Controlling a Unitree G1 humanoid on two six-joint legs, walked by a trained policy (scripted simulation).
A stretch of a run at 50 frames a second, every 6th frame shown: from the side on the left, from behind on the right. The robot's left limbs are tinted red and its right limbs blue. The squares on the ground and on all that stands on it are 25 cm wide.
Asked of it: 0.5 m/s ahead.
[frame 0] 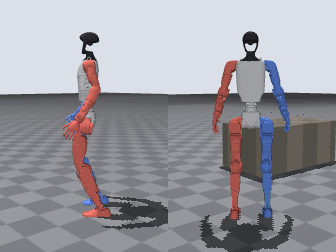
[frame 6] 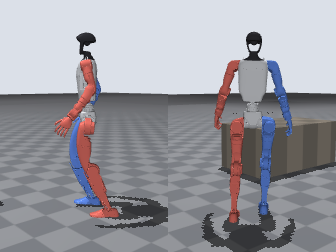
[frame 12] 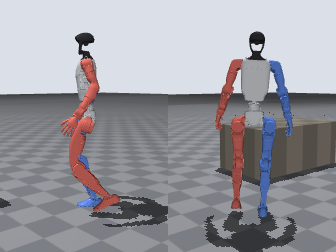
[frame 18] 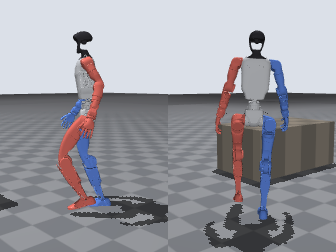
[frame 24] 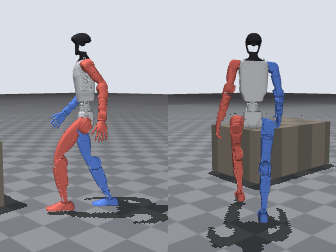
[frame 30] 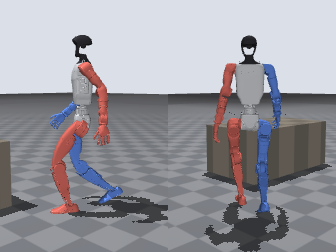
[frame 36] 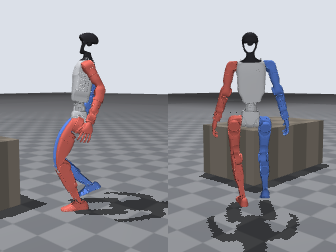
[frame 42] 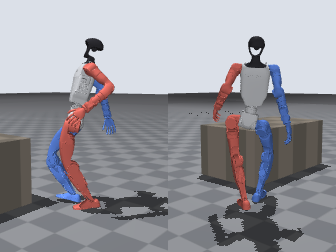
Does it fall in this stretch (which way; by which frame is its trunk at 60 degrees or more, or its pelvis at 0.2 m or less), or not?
no
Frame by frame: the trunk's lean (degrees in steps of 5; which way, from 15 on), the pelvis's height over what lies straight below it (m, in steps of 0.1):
0: 0, 0.8
6: 0, 0.8
12: 5, 0.8
18: 5, 0.8
24: 5, 0.8
30: 0, 0.7
36: 10, 0.7
42: 20 backward, 0.7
